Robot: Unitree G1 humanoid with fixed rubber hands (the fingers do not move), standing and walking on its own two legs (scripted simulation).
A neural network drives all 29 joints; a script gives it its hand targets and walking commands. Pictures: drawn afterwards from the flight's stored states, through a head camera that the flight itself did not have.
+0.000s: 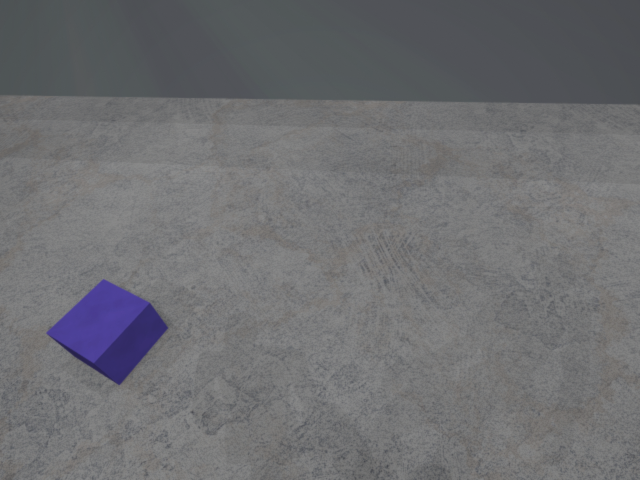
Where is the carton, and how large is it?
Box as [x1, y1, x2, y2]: [46, 279, 167, 384]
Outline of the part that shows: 103,279 46,333 74,356 119,384 167,327 149,302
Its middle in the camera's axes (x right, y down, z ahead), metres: -0.71 +0.32 +1.32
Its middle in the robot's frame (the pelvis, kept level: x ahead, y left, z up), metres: +0.75 +0.75 -0.67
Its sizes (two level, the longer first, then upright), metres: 0.232 0.226 0.169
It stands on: the floor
